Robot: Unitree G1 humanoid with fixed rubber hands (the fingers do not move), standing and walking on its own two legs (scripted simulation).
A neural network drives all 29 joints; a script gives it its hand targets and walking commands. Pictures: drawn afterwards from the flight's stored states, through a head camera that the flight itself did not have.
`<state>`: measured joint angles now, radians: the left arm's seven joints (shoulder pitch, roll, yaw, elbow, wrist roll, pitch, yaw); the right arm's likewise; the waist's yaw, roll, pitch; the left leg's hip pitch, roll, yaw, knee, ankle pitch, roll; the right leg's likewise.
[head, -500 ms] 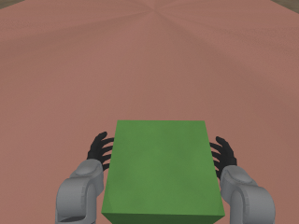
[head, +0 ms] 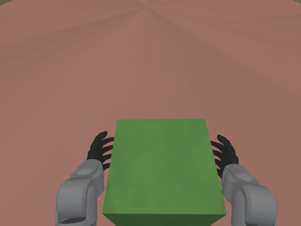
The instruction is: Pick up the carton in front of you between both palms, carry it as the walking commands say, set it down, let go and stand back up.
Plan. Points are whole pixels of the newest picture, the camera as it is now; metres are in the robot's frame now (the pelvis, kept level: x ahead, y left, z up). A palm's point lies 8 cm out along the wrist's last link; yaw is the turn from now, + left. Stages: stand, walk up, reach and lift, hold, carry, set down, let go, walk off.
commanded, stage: carry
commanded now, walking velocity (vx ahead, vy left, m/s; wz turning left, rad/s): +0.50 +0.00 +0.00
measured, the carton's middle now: (161, 179) +0.25 +0.00 +0.03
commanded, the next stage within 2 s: none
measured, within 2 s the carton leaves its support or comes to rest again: neither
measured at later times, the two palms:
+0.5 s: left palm (111, 81) +0.58 +0.18 +0.10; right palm (194, 82) +0.57 -0.12 +0.11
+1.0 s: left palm (125, 49) +0.86 +0.16 +0.10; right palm (188, 51) +0.86 -0.14 +0.09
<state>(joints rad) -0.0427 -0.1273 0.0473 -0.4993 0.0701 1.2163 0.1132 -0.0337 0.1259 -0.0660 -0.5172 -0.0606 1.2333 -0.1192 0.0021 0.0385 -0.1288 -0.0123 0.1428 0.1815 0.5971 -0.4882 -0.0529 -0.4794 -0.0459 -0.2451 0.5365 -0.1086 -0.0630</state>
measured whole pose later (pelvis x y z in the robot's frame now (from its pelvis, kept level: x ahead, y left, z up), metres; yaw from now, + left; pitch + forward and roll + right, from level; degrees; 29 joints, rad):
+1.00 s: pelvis +0.61 +0.01 +0.01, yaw +1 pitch +3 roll -1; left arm -0.08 -0.13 0.06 -0.45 0.07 1.21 0.12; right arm -0.06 0.13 -0.08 -0.49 -0.08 1.24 -0.11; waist 0.01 0.05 -0.05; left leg -0.18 0.08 0.10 0.72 -0.53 -0.04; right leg -0.40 -0.02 -0.25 0.46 -0.11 -0.09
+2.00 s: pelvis +0.65 +0.03 +0.01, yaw +1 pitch +2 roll +0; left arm -0.22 -0.14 0.19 0.22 0.24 0.67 0.02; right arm -0.21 0.14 -0.18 0.21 -0.24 0.68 -0.01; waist 0.00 0.01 -0.07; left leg -0.16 0.04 0.14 0.52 -0.39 0.00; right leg -0.34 -0.08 -0.20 0.54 -0.22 -0.02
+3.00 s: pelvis +0.62 +0.04 +0.01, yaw +1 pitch +2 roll +0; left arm -0.22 -0.14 0.18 0.17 0.24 0.73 0.02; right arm -0.21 0.14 -0.17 0.15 -0.24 0.74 -0.01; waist 0.00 0.01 -0.08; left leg -0.20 0.03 0.15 0.54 -0.36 0.02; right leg -0.37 -0.09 -0.19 0.51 -0.16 -0.01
